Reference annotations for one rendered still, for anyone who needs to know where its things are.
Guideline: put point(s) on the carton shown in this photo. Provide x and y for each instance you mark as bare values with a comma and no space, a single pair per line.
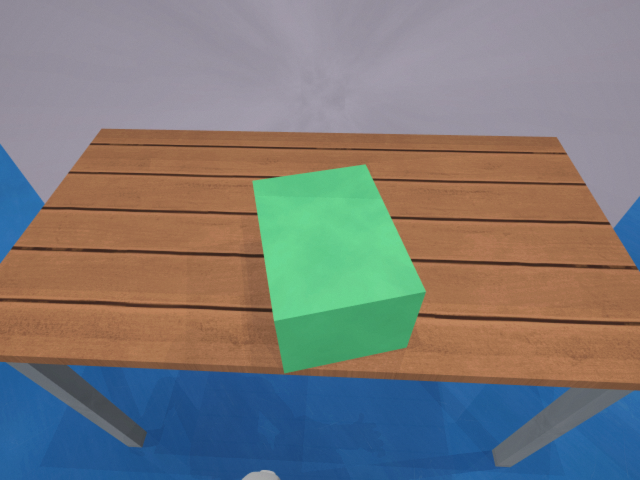
341,282

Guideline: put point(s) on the table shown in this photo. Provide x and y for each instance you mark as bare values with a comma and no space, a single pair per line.
149,255

